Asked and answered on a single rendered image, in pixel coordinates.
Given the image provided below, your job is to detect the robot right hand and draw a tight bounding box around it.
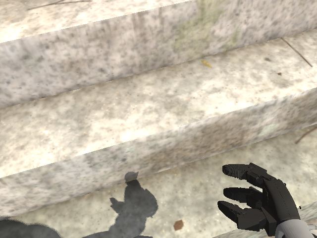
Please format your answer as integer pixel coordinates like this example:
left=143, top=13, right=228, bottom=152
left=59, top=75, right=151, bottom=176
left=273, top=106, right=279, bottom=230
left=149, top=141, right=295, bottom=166
left=217, top=163, right=301, bottom=237

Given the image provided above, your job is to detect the right robot forearm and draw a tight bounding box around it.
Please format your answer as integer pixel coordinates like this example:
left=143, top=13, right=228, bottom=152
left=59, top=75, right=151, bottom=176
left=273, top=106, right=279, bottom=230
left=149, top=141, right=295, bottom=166
left=274, top=219, right=317, bottom=238

